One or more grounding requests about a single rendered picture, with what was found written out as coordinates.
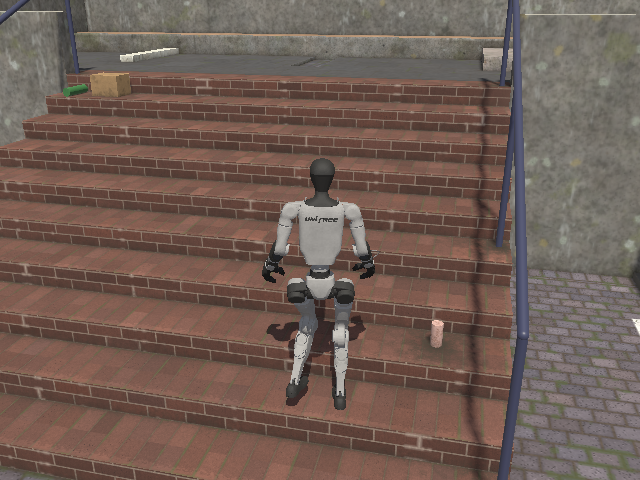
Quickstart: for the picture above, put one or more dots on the right robot forearm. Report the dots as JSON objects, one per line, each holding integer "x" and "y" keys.
{"x": 367, "y": 260}

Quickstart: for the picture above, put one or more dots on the robot left hand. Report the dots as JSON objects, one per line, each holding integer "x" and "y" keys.
{"x": 266, "y": 273}

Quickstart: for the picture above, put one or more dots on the left robot foot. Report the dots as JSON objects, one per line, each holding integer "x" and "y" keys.
{"x": 293, "y": 390}

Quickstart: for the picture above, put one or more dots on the robot left thigh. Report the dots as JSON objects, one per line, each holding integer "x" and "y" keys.
{"x": 297, "y": 294}

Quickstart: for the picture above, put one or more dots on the robot right hand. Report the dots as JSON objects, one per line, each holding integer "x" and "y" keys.
{"x": 369, "y": 273}

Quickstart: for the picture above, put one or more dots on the right robot upper arm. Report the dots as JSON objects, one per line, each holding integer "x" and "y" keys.
{"x": 352, "y": 212}

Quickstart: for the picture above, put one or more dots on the left robot upper arm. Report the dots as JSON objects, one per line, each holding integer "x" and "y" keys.
{"x": 289, "y": 211}

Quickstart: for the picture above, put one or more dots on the left robot forearm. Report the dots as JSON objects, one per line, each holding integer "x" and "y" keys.
{"x": 272, "y": 260}

